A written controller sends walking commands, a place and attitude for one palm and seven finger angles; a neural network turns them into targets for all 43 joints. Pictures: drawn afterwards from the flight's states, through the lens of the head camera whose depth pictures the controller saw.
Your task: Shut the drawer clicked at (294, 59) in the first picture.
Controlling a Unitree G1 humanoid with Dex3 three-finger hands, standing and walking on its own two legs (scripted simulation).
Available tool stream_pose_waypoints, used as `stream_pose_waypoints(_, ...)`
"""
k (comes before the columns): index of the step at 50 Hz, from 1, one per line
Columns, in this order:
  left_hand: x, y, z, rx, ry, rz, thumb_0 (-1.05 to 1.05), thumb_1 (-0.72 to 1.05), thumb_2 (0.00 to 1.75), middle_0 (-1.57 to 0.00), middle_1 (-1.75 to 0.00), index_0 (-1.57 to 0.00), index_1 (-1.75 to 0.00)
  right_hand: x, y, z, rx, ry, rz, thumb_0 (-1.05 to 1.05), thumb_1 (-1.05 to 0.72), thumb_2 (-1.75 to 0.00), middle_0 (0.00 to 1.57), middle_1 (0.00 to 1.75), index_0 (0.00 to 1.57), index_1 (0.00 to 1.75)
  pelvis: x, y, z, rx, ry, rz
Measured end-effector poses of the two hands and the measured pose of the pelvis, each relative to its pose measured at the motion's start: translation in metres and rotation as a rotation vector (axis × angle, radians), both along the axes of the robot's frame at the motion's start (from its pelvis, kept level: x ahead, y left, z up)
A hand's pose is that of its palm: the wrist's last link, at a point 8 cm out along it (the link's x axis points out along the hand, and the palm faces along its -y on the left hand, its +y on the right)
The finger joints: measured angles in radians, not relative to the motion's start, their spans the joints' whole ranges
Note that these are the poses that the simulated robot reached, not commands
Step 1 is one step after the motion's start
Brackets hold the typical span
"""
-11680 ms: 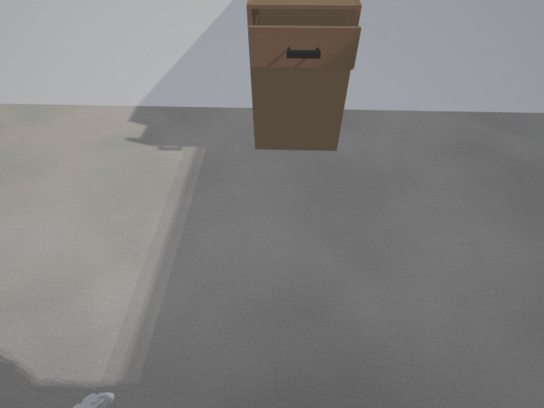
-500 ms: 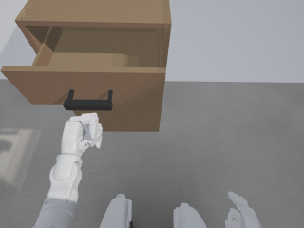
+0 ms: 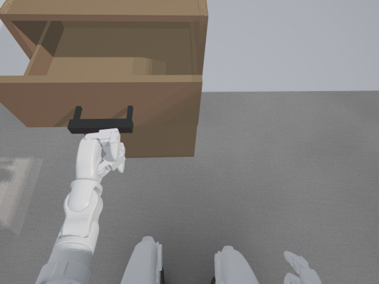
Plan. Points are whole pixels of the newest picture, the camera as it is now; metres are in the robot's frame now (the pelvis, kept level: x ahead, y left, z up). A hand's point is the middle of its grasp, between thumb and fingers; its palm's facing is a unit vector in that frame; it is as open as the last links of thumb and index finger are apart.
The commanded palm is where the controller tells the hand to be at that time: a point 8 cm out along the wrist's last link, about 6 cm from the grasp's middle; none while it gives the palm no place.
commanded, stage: bring the fist close to the handle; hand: left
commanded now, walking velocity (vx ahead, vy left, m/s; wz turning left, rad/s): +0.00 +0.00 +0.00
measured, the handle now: (103, 118) +0.46 +0.21 +0.03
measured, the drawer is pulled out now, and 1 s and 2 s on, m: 0.19 0.12 0.01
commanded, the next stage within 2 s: push the drawer shut in 0.06 s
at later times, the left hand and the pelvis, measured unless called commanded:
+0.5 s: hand (121, 146) +0.39 +0.15 +0.02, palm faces +0.01 -1.00 -0.05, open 3.1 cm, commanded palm +0.38 +0.21 +0.03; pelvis +0.00 +0.00 +0.00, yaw +0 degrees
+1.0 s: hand (121, 119) +0.46 +0.16 +0.02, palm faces +0.01 -1.00 -0.03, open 3.0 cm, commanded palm +0.44 +0.21 +0.03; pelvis -0.01 +0.01 -0.02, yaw -1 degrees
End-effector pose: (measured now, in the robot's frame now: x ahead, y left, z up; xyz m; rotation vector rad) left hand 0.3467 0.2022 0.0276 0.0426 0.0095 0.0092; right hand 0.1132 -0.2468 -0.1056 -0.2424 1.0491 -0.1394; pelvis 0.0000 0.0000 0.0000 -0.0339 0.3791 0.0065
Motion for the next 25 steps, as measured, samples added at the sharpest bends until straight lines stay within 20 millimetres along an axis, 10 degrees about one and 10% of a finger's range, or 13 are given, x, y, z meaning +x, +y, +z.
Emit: stream_pose_waypoints(25, 0.021, 0.006, -0.001, 0.004, -0.018, 0.0, -0.01, 0.86, 0.92, -1.4, -1.6, -1.4, -1.6, 0.011, -0.004, -0.004, -0.018, -0.01, 0.019, 0.0, -0.91, -0.9, 0.2, 0.3, 0.2, 0.29, -0.001, -0.004, -0.005, -0.006, 0.011, 0.011)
